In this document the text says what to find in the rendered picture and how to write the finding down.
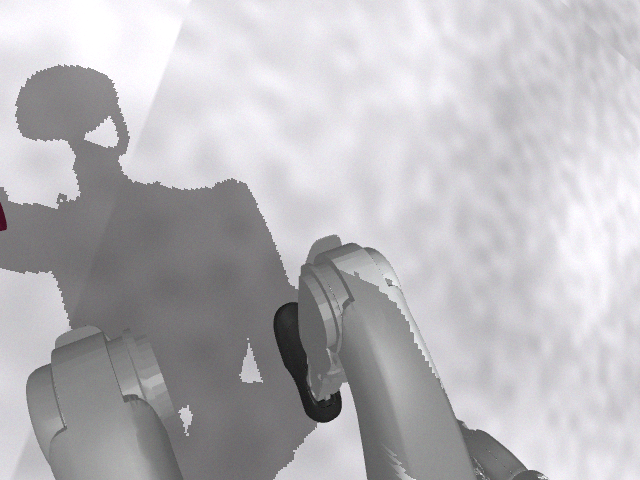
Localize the right robot hand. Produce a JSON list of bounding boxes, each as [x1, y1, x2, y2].
[[457, 419, 528, 480]]

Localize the right robot foot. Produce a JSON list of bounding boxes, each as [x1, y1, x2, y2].
[[273, 302, 342, 423]]

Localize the bottle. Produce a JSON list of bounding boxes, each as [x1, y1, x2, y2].
[[0, 203, 7, 231]]

